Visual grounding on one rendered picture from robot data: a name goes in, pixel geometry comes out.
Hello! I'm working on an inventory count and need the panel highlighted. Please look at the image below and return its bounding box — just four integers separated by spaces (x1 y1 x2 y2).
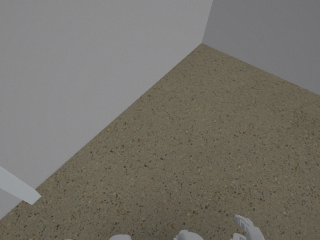
0 166 41 205

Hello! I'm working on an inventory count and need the robot right hand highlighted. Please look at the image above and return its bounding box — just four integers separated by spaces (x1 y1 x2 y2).
230 214 265 240

